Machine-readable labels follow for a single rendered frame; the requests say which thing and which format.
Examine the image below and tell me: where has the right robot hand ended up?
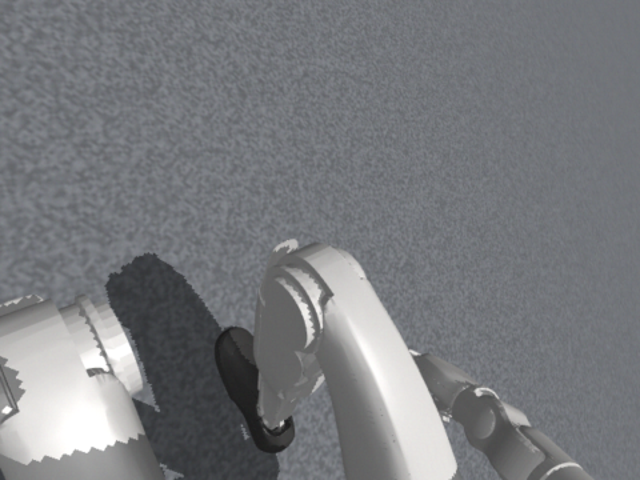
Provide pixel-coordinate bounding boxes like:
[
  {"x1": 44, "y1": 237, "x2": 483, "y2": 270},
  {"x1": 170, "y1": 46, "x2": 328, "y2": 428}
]
[{"x1": 408, "y1": 348, "x2": 479, "y2": 423}]

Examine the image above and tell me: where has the right robot foot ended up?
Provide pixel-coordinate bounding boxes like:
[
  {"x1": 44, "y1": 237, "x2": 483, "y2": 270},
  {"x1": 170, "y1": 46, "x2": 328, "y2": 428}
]
[{"x1": 214, "y1": 327, "x2": 295, "y2": 453}]

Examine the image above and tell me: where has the right robot arm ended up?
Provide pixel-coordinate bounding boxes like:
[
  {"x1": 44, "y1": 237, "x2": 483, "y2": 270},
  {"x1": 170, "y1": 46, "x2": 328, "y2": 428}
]
[{"x1": 452, "y1": 384, "x2": 594, "y2": 480}]

